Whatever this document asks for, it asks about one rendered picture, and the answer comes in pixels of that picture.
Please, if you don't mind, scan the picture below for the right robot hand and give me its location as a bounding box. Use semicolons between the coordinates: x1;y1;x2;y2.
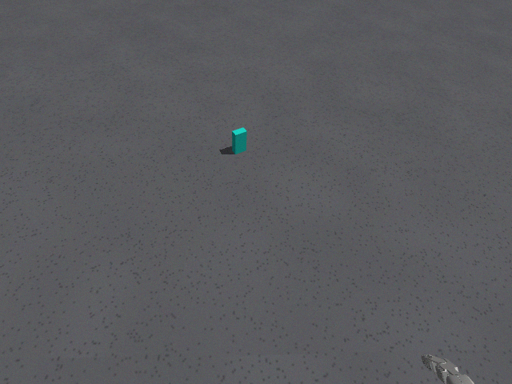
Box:
422;354;474;384

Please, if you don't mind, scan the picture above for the carton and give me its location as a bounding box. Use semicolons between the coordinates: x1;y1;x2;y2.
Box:
232;127;247;154

